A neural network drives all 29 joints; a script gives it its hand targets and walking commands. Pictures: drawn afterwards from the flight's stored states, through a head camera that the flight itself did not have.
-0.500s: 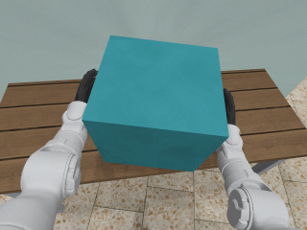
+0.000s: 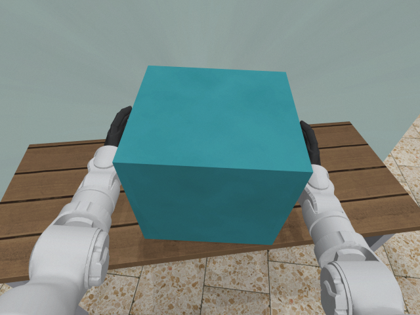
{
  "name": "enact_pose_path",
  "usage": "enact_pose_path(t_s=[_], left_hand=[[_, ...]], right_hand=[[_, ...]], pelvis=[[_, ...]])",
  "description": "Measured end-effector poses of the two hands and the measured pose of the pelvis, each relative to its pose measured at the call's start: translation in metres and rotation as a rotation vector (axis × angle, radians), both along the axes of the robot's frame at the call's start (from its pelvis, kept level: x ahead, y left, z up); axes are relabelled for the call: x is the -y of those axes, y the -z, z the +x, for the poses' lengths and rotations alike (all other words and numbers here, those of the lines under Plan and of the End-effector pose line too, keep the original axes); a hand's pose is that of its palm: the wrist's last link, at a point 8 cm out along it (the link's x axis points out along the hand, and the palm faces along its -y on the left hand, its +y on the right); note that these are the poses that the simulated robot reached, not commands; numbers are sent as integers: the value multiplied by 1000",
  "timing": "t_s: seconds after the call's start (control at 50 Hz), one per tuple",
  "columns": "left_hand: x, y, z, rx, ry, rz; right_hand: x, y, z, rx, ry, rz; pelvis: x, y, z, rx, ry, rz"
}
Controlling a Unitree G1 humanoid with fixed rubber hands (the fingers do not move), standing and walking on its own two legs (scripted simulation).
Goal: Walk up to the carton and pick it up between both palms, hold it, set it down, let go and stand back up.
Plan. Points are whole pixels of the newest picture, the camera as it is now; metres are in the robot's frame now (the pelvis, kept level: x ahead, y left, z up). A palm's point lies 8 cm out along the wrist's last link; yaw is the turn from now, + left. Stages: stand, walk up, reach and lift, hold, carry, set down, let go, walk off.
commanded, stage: reach and lift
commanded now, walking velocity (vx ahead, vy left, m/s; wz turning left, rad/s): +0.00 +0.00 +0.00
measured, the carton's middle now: (212, 158) +0.42 -0.02 +0.06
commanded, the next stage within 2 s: hold in 1.96 s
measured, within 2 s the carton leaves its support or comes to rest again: neither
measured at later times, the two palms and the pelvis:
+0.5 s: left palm (107, 133) +0.41 +0.17 +0.16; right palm (313, 153) +0.36 -0.21 +0.14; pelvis -0.01 +0.00 +0.00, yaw +0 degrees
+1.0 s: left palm (99, 133) +0.37 +0.17 +0.20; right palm (325, 142) +0.35 -0.21 +0.18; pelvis -0.02 -0.01 +0.00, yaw +0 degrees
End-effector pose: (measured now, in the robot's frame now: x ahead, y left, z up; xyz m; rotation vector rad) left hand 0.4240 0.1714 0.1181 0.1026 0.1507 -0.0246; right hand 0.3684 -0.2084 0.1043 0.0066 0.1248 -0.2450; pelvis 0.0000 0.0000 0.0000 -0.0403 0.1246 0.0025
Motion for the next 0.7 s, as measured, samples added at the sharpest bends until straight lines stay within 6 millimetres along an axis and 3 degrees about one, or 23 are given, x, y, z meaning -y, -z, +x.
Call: enact_pose_path(t_s=[0.1,0.28,0.42,0.58,0.7], left_hand=[[0,-15,-4,2,-3,1],[-2,-21,-11,-44,-15,-5],[-2,-46,-14,-4,-35,-10],[-5,-44,-26,-74,-60,5],[-7,-63,-39,-9,-91,1]], right_hand=[[0,-12,-4,2,-1,10],[-2,-15,-8,-45,-10,16],[-2,-36,-5,-7,-25,10],[-5,-31,-10,-78,-51,10],[-5,-64,-10,-13,-76,-7]], pelvis=[[-1,-1,-3,24,-2,2],[-1,-1,-7,54,-4,3],[-1,-1,-7,61,-4,3],[1,-2,-10,93,-5,4],[2,-2,-9,94,-5,5]])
